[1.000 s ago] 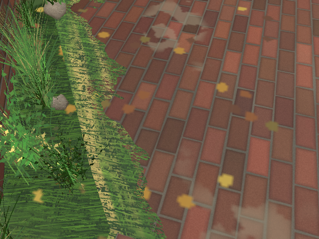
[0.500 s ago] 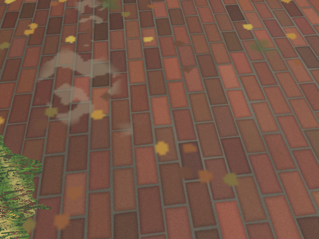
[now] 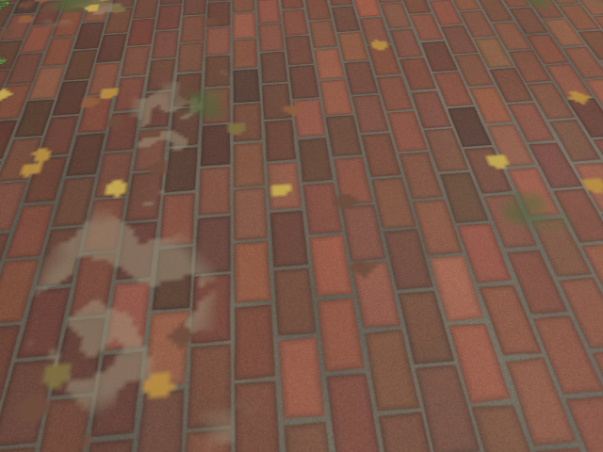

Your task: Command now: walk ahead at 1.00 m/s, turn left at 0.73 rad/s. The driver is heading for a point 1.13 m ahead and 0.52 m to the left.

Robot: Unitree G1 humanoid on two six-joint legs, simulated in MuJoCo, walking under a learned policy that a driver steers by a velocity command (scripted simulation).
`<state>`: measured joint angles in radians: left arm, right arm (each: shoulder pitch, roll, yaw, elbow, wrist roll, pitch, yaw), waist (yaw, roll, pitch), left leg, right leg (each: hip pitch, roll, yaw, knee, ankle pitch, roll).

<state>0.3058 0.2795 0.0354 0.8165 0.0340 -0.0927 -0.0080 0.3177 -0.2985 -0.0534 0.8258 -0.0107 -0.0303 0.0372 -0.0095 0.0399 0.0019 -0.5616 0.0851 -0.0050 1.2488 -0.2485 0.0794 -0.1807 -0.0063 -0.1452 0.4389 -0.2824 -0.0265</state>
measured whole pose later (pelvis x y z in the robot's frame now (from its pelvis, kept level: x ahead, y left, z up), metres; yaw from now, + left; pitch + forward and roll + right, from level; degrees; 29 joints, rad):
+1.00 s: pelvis +0.85 +0.26 -0.01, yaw +53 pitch +2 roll -3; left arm 0.53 0.32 0.05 0.88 0.03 -0.10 -0.01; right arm 0.01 -0.34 -0.02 0.59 -0.04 -0.01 0.08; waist 0.09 0.05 -0.01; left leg -0.78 0.03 -0.04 0.99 -0.07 0.09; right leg 0.07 0.01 -0.20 0.24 -0.33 0.02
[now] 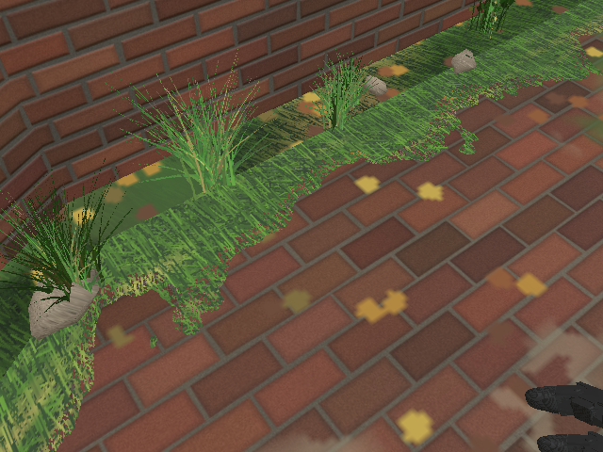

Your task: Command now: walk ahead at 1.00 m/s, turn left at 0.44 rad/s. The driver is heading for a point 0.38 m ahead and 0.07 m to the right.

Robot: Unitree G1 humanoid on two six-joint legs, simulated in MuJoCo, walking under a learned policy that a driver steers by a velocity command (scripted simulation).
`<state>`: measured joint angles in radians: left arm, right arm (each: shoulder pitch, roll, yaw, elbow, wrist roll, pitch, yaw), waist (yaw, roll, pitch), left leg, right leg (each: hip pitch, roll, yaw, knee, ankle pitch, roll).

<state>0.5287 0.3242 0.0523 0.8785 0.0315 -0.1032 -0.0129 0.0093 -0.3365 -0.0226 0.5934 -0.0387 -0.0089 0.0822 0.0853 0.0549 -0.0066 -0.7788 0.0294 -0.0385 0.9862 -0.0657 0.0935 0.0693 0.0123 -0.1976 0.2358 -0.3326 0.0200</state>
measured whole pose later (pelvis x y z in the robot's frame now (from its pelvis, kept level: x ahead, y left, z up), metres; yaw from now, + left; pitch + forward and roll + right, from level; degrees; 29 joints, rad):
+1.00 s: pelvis +0.56 +0.03 +0.00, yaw +6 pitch +0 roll -1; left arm 0.15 0.23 0.02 0.85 0.02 -0.01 0.01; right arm 0.22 -0.22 -0.04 0.90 -0.02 0.02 -0.04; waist 0.02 -0.03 0.01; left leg -0.29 0.03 -0.05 0.57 -0.28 -0.03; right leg -0.35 0.04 -0.01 0.49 -0.15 -0.03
